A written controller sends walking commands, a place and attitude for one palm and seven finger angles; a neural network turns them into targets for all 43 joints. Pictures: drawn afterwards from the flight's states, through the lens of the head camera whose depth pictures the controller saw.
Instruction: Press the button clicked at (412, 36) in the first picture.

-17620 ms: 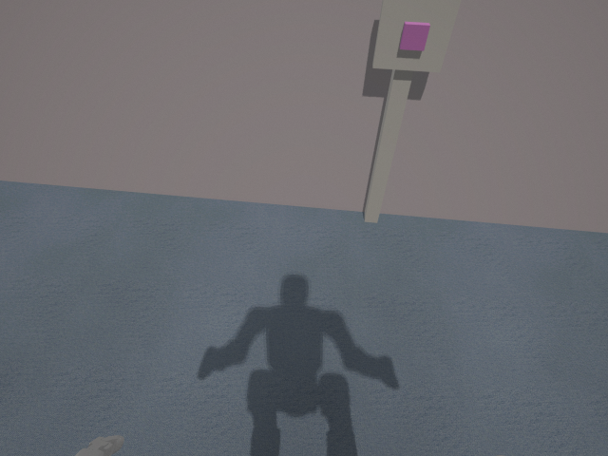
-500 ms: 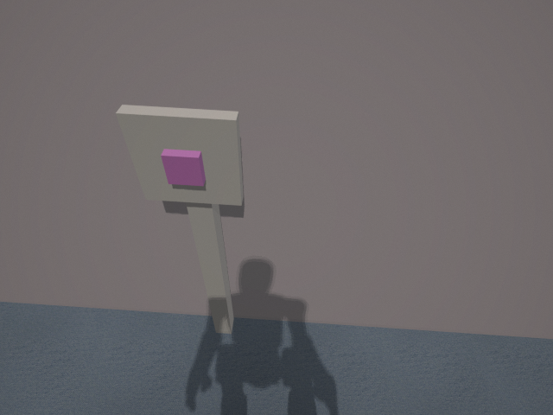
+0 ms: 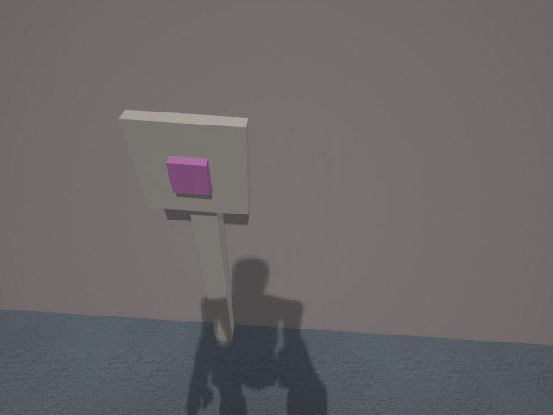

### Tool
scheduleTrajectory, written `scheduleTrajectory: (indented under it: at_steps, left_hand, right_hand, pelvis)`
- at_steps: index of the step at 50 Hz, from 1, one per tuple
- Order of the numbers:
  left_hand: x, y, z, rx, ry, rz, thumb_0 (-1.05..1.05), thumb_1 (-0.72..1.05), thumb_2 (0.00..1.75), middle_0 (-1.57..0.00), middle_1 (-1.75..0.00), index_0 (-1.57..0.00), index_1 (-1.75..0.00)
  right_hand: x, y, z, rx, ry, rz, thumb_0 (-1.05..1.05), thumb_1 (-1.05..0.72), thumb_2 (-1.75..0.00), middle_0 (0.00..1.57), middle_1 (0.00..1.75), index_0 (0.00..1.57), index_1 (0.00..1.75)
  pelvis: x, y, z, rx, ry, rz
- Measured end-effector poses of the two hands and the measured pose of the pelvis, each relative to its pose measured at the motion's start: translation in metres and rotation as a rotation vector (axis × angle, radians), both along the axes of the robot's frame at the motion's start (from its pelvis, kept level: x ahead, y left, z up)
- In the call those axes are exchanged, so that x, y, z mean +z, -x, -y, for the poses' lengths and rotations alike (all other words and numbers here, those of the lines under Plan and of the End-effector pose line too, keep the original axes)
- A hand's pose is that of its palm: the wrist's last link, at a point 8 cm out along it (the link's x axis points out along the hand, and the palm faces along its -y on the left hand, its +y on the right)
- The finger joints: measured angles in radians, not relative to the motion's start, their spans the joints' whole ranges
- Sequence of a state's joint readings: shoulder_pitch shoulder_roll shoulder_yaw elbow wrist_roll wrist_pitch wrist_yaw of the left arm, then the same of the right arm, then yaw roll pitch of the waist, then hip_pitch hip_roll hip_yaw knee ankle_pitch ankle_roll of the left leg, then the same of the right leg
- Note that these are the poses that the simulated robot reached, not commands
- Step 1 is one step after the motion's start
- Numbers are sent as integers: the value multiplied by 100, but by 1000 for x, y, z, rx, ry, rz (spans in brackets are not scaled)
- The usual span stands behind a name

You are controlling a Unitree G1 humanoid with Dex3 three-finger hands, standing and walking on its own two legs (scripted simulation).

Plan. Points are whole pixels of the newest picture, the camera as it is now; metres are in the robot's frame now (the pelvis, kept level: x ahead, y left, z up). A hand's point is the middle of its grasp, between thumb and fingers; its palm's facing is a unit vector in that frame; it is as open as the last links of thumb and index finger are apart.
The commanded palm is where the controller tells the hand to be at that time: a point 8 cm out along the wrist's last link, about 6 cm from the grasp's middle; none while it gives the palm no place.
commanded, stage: come to a stop and stand still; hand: left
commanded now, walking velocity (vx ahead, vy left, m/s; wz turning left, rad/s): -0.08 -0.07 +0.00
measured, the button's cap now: (190, 174) +0.50 +0.19 +0.07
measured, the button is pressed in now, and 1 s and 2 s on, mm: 0 0 0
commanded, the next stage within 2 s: look again from close up in 1.00 s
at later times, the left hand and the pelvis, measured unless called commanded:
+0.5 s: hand out of the picture +0.03 +0.16 -0.17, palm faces +0.01 -0.97 -0.23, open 7.3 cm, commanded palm none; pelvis +0.00 -0.02 +0.00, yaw -1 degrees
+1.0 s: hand out of the picture -0.04 +0.14 -0.17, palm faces +0.03 -0.98 -0.19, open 7.4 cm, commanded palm none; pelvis -0.02 -0.03 +0.01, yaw +0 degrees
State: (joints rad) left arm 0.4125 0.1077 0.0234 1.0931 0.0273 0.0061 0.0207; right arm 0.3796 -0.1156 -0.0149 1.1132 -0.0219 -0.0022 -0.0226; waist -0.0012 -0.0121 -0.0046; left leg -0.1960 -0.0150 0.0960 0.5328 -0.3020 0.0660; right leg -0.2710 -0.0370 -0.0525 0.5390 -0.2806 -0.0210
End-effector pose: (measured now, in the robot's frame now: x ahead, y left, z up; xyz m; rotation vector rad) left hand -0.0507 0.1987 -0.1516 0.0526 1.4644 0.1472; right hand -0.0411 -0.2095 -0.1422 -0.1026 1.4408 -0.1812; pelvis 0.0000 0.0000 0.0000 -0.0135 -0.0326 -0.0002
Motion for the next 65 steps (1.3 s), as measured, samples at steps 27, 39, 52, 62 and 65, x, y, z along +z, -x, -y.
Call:
scheduleTrajectory:
  at_steps: [27, 39, 52, 62, 65]
  left_hand:
    - [14, -77, -3, -84, -110, 144, 1, 93, 90, -20, -30, -20, -30]
    - [17, -46, 6, -72, -92, 148, 0, 92, 90, -20, -30, -20, -30]
    - [14, -8, 7, -41, -72, 47, 0, 91, 90, -20, -30, -20, -30]
    - [13, -20, -7, -68, -97, 53, 0, 91, 90, -20, -30, -20, -30]
    - [18, -34, -13, -69, -114, 85, 0, 91, 90, -20, -30, -20, -30]
  right_hand:
    - [-5, -45, 34, -14, 3, 84, 0, -91, -90, 20, 30, 20, 30]
    - [2, -17, 47, 25, 0, 62, 0, -91, -90, 20, 30, 20, 30]
    - [6, 16, 50, 22, 21, -28, 0, -91, -90, 20, 30, 20, 30]
    - [-7, -11, 31, 43, -12, 62, 0, -91, -90, 20, 30, 19, 30]
    - [-12, -25, 17, 49, -47, 97, 0, -91, -90, 20, 30, 19, 30]
  pelvis:
    - [1, 1, 25, -13, -22, 10]
    - [6, 21, 34, -2, -18, 10]
    - [7, 22, 32, 6, -13, -5]
    - [0, 13, 18, 11, -12, -16]
    - [0, 6, 15, 10, -18, -14]
